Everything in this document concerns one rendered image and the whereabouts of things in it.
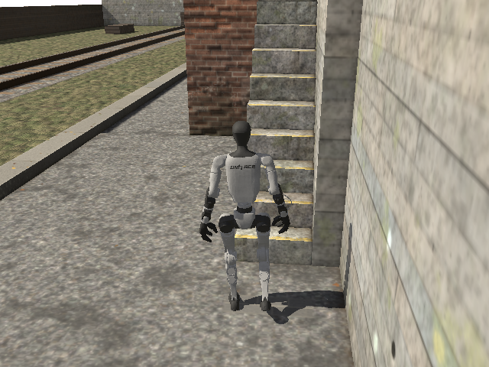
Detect stairs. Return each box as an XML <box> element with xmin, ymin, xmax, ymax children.
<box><xmin>235</xmin><ymin>0</ymin><xmax>318</xmax><ymax>265</ymax></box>

